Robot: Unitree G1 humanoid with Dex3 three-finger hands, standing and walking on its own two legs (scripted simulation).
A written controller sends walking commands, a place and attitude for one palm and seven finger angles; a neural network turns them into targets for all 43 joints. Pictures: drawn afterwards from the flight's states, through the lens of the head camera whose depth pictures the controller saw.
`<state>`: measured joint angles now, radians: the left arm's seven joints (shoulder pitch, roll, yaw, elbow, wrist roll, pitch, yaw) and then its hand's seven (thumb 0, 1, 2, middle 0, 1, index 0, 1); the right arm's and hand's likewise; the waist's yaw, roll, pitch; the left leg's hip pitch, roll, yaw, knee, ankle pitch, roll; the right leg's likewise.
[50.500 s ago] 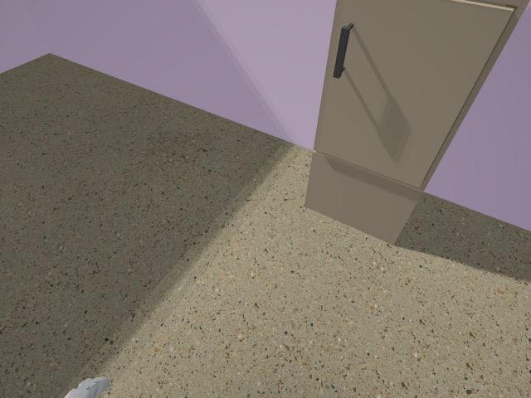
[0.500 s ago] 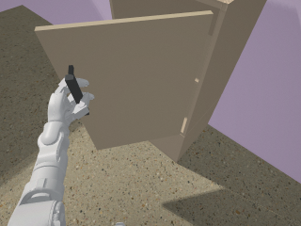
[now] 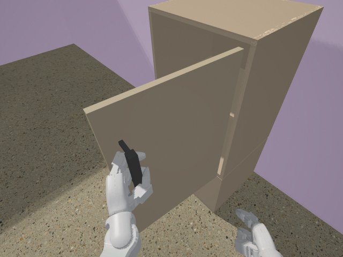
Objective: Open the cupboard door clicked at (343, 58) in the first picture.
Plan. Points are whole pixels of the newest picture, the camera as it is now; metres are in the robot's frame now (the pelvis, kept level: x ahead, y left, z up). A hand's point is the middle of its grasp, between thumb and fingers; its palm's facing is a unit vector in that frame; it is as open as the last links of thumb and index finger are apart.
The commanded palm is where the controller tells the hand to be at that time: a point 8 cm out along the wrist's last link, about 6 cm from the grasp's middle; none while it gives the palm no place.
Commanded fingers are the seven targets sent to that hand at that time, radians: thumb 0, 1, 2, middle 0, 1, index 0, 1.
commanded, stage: open thumb and fingers to let go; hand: left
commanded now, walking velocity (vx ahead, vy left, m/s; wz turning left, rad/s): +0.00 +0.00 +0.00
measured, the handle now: (132, 168) +0.30 +0.11 +0.08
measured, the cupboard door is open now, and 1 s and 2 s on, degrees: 85 83 88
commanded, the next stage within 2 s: slide the hand sideways off the handle in 0.92 s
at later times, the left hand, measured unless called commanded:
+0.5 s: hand (147, 183) +0.26 +0.07 +0.08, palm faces +0.35 -0.94 +0.00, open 10.1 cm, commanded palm +0.22 +0.11 +0.08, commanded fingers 0.00 -0.50 0.30 -0.30 -1.20 -0.30 -1.20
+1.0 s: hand (145, 186) +0.26 +0.07 +0.08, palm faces +0.24 -0.97 +0.00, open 15.1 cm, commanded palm +0.21 +0.11 +0.08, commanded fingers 0.00 -0.50 0.30 -0.15 -0.30 -0.15 -0.30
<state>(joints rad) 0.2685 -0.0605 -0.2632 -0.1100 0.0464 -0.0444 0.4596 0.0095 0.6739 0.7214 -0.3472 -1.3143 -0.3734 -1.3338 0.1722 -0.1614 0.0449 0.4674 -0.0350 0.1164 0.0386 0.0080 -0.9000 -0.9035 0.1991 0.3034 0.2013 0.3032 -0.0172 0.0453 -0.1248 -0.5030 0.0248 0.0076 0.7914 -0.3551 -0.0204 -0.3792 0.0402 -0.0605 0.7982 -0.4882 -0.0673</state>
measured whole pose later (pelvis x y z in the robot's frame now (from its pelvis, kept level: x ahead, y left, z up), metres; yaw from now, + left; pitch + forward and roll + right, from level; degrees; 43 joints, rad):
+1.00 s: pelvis -0.01 +0.01 -0.01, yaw +1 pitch +4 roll +0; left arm 0.20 -0.05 -0.31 -0.06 0.04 -0.10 0.49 -0.01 -0.49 0.30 -0.31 -0.59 -0.31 -0.60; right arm 0.18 -0.19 0.02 0.51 -0.04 0.07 0.02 0.01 -0.90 -0.90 0.20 0.30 0.20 0.30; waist -0.01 0.06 -0.09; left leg -0.56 0.01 -0.01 0.85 -0.36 -0.01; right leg -0.42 0.03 -0.07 0.85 -0.50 -0.06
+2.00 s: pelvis -0.01 +0.01 -0.02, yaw +0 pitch +6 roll +0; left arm 0.60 0.16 -0.09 -0.33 -0.16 -0.26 -0.09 -0.01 -0.50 0.30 -0.19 -0.32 -0.18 -0.31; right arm 0.27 -0.23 0.02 0.40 0.02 -0.02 -0.01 0.01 -0.90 -0.90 0.20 0.30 0.20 0.30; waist 0.00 0.05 -0.10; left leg -0.63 0.01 0.00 0.91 -0.39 -0.01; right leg -0.51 0.03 -0.06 0.92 -0.53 -0.05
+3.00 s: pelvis -0.01 +0.05 +0.01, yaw +0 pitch +1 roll -2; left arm 0.63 0.29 0.12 -0.51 -0.11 -0.04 0.05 -0.01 -0.28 0.39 -0.16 -0.30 -0.16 -0.30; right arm 0.26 -0.22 0.06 0.46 0.03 -0.08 -0.10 0.01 -0.90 -0.90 0.20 0.30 0.20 0.30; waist 0.04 0.06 -0.07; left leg -0.45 0.00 0.01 0.75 -0.32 0.04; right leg -0.30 0.02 -0.05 0.68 -0.41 0.00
